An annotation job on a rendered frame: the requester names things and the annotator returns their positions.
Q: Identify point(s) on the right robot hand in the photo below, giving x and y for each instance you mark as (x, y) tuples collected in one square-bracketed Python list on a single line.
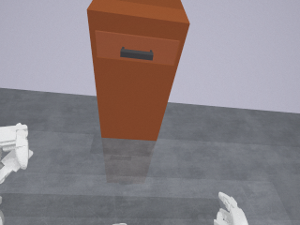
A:
[(235, 216)]

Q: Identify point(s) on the cabinet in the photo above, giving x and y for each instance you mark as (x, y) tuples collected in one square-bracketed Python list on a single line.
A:
[(132, 96)]

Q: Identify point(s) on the drawer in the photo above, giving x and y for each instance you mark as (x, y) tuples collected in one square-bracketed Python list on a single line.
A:
[(109, 45)]

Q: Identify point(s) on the handle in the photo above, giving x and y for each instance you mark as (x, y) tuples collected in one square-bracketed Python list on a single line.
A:
[(136, 54)]

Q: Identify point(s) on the left robot hand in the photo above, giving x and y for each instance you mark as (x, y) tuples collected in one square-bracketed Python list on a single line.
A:
[(14, 139)]

